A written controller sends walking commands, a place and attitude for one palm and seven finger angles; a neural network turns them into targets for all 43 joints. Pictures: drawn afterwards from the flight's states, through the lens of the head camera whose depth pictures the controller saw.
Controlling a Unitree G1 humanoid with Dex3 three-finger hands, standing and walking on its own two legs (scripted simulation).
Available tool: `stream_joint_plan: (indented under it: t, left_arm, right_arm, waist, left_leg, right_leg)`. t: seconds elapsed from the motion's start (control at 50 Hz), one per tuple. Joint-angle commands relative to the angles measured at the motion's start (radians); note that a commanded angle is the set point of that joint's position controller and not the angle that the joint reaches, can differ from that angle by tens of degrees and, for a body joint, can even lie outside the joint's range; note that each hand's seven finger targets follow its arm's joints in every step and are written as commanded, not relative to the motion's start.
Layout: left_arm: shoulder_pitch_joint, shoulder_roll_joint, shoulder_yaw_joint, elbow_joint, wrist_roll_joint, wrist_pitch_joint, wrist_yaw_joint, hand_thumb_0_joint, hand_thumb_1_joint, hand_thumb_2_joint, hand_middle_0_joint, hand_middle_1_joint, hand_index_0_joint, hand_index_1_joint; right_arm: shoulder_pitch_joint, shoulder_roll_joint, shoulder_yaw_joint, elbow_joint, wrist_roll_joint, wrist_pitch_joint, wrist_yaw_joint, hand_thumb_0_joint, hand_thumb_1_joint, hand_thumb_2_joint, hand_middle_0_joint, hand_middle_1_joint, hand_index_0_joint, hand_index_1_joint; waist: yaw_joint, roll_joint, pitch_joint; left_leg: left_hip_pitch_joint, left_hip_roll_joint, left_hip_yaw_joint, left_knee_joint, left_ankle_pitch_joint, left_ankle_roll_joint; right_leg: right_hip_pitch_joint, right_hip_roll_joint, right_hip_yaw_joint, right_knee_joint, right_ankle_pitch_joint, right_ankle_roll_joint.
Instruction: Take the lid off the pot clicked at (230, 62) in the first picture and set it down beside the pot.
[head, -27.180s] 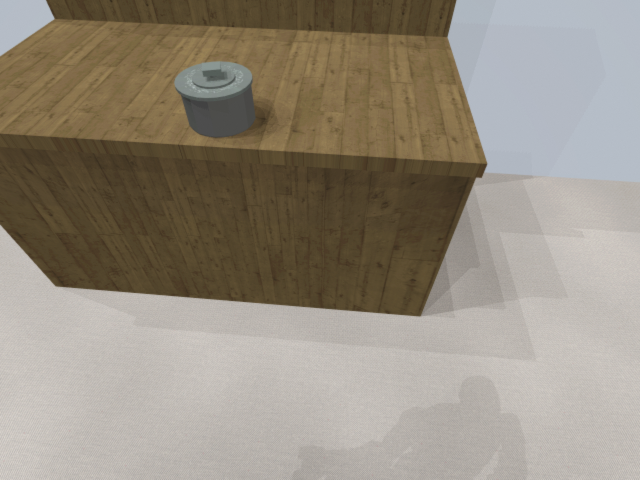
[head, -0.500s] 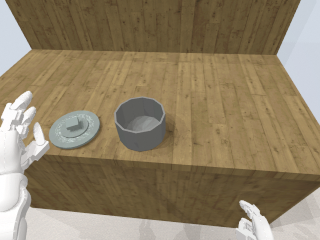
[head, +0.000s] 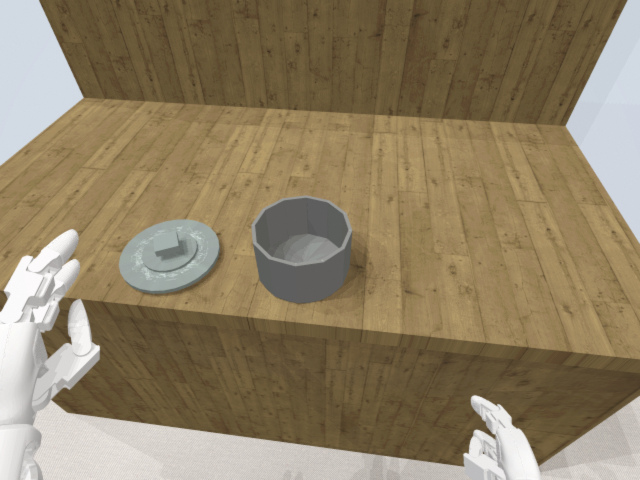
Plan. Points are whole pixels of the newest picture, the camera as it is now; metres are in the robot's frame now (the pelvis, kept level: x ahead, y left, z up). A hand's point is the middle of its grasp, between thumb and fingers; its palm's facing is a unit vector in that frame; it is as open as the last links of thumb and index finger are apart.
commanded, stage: draw the hand back to the body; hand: left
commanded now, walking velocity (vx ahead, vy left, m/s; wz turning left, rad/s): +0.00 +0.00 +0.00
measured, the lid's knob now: (166, 243) +0.47 +0.34 -0.02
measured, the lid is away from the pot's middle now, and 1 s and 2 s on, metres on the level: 0.24 0.24 0.24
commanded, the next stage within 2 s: step back with the hand held close in 0.10 s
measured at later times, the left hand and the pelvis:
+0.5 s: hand (94, 360) +0.18 +0.25 +0.13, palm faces +0.24 -0.86 -0.46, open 7.4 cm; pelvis -0.01 +0.02 -0.01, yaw -1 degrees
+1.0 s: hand (38, 408) +0.13 +0.27 +0.14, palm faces +0.30 -0.83 -0.47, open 7.4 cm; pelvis -0.06 +0.03 -0.02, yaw +0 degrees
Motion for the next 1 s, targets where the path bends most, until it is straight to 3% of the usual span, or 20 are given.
stream_joint_plan:
  t: [0.0,0.1,0.18,0.2,0.22,0.24,0.26,0.32,0.42,0.56,0.64,0.68,0.72,0.76,0.8,0.82,0.86,0.92,0.94,0.98]
  left_arm:
    - [-0.092,0.165,0.117,-0.220,-0.003,-0.057,0.026,0.000,0.900,0.900,-0.200,-0.300,-0.200,-0.300]
    - [-0.079,0.150,0.098,-0.243,0.002,-0.055,0.026,0.000,0.900,0.900,-0.200,-0.300,-0.200,-0.300]
    - [-0.070,0.155,0.104,-0.237,0.002,-0.051,0.029,0.000,0.900,0.900,-0.200,-0.300,-0.200,-0.300]
    - [-0.246,0.326,0.291,-0.311,-0.013,-0.103,0.038,0.000,0.900,0.900,-0.200,-0.300,-0.200,-0.300]
    - [-0.238,0.304,0.267,-0.326,-0.002,-0.122,0.030,0.000,0.900,0.900,-0.200,-0.300,-0.200,-0.300]
    - [-0.100,0.237,0.231,-0.214,-0.003,-0.117,0.020,0.000,0.900,0.900,-0.200,-0.300,-0.200,-0.300]
    - [-0.009,0.172,0.176,-0.169,0.000,-0.104,0.008,0.000,0.900,0.900,-0.200,-0.300,-0.200,-0.300]
    - [0.071,0.136,0.132,-0.195,0.007,-0.099,-0.004,0.000,0.900,0.900,-0.200,-0.300,-0.200,-0.300]
    - [0.124,0.209,0.192,-0.330,0.013,-0.093,0.018,0.000,0.900,0.900,-0.200,-0.300,-0.200,-0.300]
    - [0.160,0.227,0.217,-0.400,0.011,-0.082,0.048,0.000,0.900,0.900,-0.200,-0.300,-0.200,-0.300]
    - [0.159,0.218,0.213,-0.394,0.015,-0.085,0.054,0.000,0.900,0.900,-0.200,-0.300,-0.200,-0.300]
    - [0.159,0.215,0.217,-0.370,0.015,-0.087,0.056,0.000,0.900,0.900,-0.200,-0.300,-0.200,-0.300]
    - [0.163,0.208,0.210,-0.353,0.012,-0.093,0.056,0.000,0.900,0.900,-0.200,-0.300,-0.200,-0.300]
    - [0.144,0.223,0.212,-0.366,0.010,-0.108,0.061,0.000,0.900,0.900,-0.200,-0.300,-0.200,-0.300]
    - [0.156,0.241,0.224,-0.378,0.009,-0.116,0.072,0.000,0.900,0.900,-0.200,-0.300,-0.200,-0.300]
    - [0.158,0.227,0.215,-0.385,0.010,-0.123,0.075,0.000,0.900,0.900,-0.200,-0.300,-0.200,-0.300]
    - [0.138,0.238,0.225,-0.415,0.012,-0.135,0.082,0.000,0.900,0.900,-0.200,-0.300,-0.200,-0.300]
    - [0.144,0.240,0.249,-0.437,0.029,-0.147,0.087,0.000,0.900,0.900,-0.200,-0.300,-0.200,-0.300]
    - [0.124,0.241,0.243,-0.454,0.033,-0.149,0.085,0.000,0.900,0.900,-0.200,-0.300,-0.200,-0.300]
    - [0.117,0.214,0.223,-0.437,0.028,-0.141,0.085,0.000,0.900,0.900,-0.200,-0.300,-0.200,-0.300]
  right_arm:
    - [-0.142,-0.110,-0.038,-0.167,0.001,-0.062,-0.012,0.000,-0.900,-0.900,0.200,0.300,0.200,0.300]
    - [-0.144,-0.108,-0.034,-0.174,0.001,-0.066,-0.011,0.000,-0.900,-0.900,0.200,0.300,0.200,0.300]
    - [-0.138,-0.108,-0.033,-0.170,-0.003,-0.061,-0.010,0.000,-0.900,-0.900,0.200,0.300,0.200,0.300]
    - [-0.118,-0.117,-0.013,-0.235,0.010,-0.034,-0.010,0.000,-0.900,-0.900,0.200,0.300,0.200,0.300]
    - [-0.114,-0.092,-0.017,-0.210,0.005,-0.028,-0.017,0.000,-0.900,-0.900,0.200,0.300,0.200,0.300]
    - [-0.091,-0.102,-0.027,-0.191,-0.001,-0.017,-0.020,0.000,-0.900,-0.900,0.200,0.300,0.200,0.300]
    - [-0.090,-0.100,-0.036,-0.194,-0.001,-0.005,-0.018,0.000,-0.900,-0.900,0.200,0.300,0.200,0.300]
    - [-0.076,-0.117,-0.049,-0.214,-0.003,0.024,-0.013,0.000,-0.900,-0.900,0.200,0.300,0.200,0.300]
    - [-0.084,-0.113,-0.063,-0.254,0.000,0.062,-0.021,0.000,-0.900,-0.900,0.200,0.300,0.200,0.300]
    - [-0.063,-0.113,-0.087,-0.260,0.006,0.060,-0.022,0.000,-0.900,-0.900,0.200,0.300,0.200,0.300]
    - [-0.054,-0.119,-0.094,-0.253,0.005,0.042,-0.017,0.000,-0.900,-0.900,0.200,0.300,0.200,0.300]
    - [-0.048,-0.118,-0.098,-0.253,0.012,0.044,-0.019,0.000,-0.900,-0.900,0.200,0.300,0.200,0.300]
    - [-0.043,-0.111,-0.098,-0.254,0.019,0.052,-0.020,0.000,-0.900,-0.900,0.200,0.300,0.200,0.300]
    - [-0.032,-0.103,-0.103,-0.247,0.021,0.054,-0.024,0.000,-0.900,-0.900,0.200,0.300,0.200,0.300]
    - [-0.028,-0.090,-0.102,-0.239,0.019,0.055,-0.026,0.000,-0.900,-0.900,0.200,0.300,0.200,0.300]
    - [-0.027,-0.083,-0.097,-0.238,0.018,0.057,-0.026,0.000,-0.900,-0.900,0.200,0.300,0.200,0.300]
    - [-0.058,-0.092,-0.093,-0.251,0.019,0.053,-0.035,0.000,-0.900,-0.900,0.200,0.300,0.200,0.300]
    - [-0.081,-0.103,-0.092,-0.265,0.013,0.029,-0.039,0.000,-0.900,-0.900,0.200,0.300,0.200,0.300]
    - [-0.070,-0.105,-0.094,-0.258,0.006,0.014,-0.036,0.000,-0.900,-0.900,0.200,0.300,0.200,0.300]
    - [-0.033,-0.096,-0.100,-0.235,-0.003,-0.008,-0.026,0.000,-0.900,-0.900,0.200,0.300,0.200,0.300]
  waist:
    - [-0.017,-0.008,-0.053]
    - [-0.014,0.036,-0.062]
    - [-0.007,0.023,-0.064]
    - [-0.021,0.052,0.045]
    - [-0.024,-0.018,0.008]
    - [-0.034,-0.096,-0.010]
    - [-0.040,-0.105,-0.038]
    - [-0.043,-0.012,-0.120]
    - [-0.038,0.010,-0.173]
    - [-0.048,0.092,-0.160]
    - [-0.053,0.071,-0.137]
    - [-0.058,-0.003,-0.123]
    - [-0.073,-0.094,-0.129]
    - [-0.090,-0.152,-0.121]
    - [-0.099,-0.159,-0.137]
    - [-0.100,-0.141,-0.140]
    - [-0.092,-0.065,-0.111]
    - [-0.072,0.173,-0.100]
    - [-0.075,0.190,-0.099]
    - [-0.073,0.139,-0.112]
  left_leg:
    - [0.055,0.031,-0.033,-0.070,0.151,0.005]
    - [0.057,0.029,-0.035,-0.070,0.145,0.004]
    - [0.051,0.032,-0.040,-0.073,0.167,0.003]
    - [-0.030,0.047,-0.061,-0.060,0.053,0.023]
    - [-0.043,0.047,-0.068,-0.036,0.033,0.030]
    - [-0.025,0.049,-0.069,-0.002,0.057,0.031]
    - [-0.004,0.055,-0.064,0.021,0.108,0.033]
    - [-0.003,0.081,-0.062,0.026,0.233,0.035]
    - [-0.046,0.124,-0.102,0.015,0.374,0.043]
    - [-0.085,0.179,-0.147,0.008,0.451,0.052]
    - [-0.156,0.185,-0.152,0.012,0.310,0.054]
    - [-0.229,0.161,-0.143,0.047,0.141,0.048]
    - [-0.255,0.108,-0.113,0.126,-0.030,0.027]
    - [-0.250,0.051,-0.097,0.229,-0.179,0.012]
    - [-0.222,0.030,-0.079,0.277,-0.169,-0.001]
    - [-0.213,0.040,-0.083,0.248,-0.137,0.000]
    - [-0.239,0.080,-0.122,0.119,-0.131,0.017]
    - [-0.401,0.206,-0.254,-0.123,-0.228,0.070]
    - [-0.414,0.241,-0.284,-0.161,-0.199,0.086]
    - [-0.283,0.254,-0.260,-0.095,0.079,0.099]
  right_leg:
    - [-0.081,-0.006,-0.028,-0.046,0.103,-0.023]
    - [-0.076,-0.008,-0.024,-0.040,0.097,-0.025]
    - [-0.064,-0.009,-0.027,-0.036,0.112,-0.028]
    - [-0.130,-0.052,0.061,-0.050,0.149,-0.022]
    - [-0.127,-0.081,0.094,-0.052,0.183,-0.026]
    - [-0.142,-0.098,0.106,-0.047,0.204,-0.026]
    - [-0.150,-0.114,0.117,-0.032,0.256,-0.023]
    - [-0.129,-0.115,0.077,0.035,0.293,-0.011]
    - [-0.129,-0.081,0.031,0.129,0.224,0.001]
    - [-0.207,-0.058,0.015,0.198,-0.021,0.014]
    - [-0.197,-0.062,0.021,0.193,-0.053,0.011]
    - [-0.179,-0.087,0.043,0.177,0.010,-0.001]
    - [-0.205,-0.149,0.114,0.128,0.093,-0.033]
    - [-0.281,-0.229,0.204,0.061,0.061,-0.074]
    - [-0.314,-0.274,0.238,0.049,0.083,-0.099]
    - [-0.308,-0.267,0.199,0.086,0.125,-0.093]
    - [-0.321,-0.185,0.114,0.160,0.074,-0.048]
    - [-0.220,-0.018,-0.005,0.363,-0.162,0.014]
    - [-0.216,0.002,0.003,0.451,-0.217,0.021]
    - [-0.294,0.001,0.027,0.454,-0.264,0.018]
